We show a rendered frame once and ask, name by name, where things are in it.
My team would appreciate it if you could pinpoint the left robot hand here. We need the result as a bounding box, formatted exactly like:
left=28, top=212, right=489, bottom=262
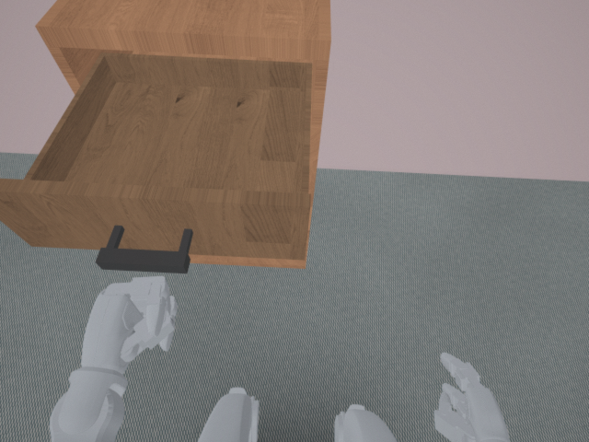
left=81, top=276, right=178, bottom=374

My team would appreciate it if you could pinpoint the robot left shin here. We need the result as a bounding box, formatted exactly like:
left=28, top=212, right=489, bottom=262
left=219, top=388, right=247, bottom=401

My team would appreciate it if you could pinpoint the drawer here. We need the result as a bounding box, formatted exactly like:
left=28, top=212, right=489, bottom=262
left=0, top=52, right=312, bottom=260

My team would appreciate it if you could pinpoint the left robot forearm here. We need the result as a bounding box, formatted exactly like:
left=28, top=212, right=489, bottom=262
left=50, top=367, right=128, bottom=442

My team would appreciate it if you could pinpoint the robot left thigh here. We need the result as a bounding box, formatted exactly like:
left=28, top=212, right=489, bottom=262
left=198, top=393, right=259, bottom=442

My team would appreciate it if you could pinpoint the cabinet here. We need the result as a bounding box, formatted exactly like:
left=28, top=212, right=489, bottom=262
left=35, top=0, right=331, bottom=269

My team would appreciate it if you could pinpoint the right robot hand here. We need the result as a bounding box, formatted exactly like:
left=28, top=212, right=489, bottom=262
left=433, top=353, right=510, bottom=442

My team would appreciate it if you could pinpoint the handle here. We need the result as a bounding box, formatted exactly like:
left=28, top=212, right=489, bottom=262
left=96, top=226, right=193, bottom=273

